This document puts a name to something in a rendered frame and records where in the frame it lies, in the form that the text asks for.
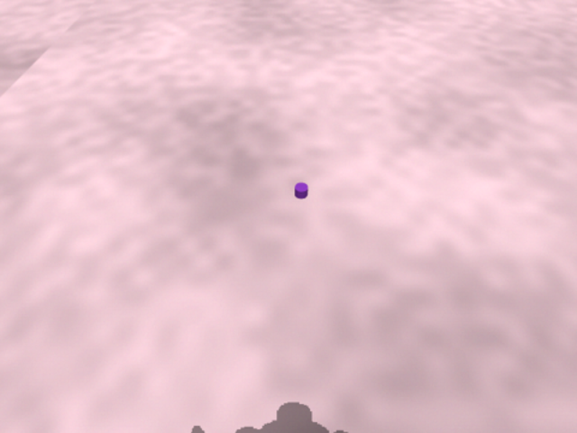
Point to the tin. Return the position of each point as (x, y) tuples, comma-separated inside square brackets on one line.
[(301, 190)]

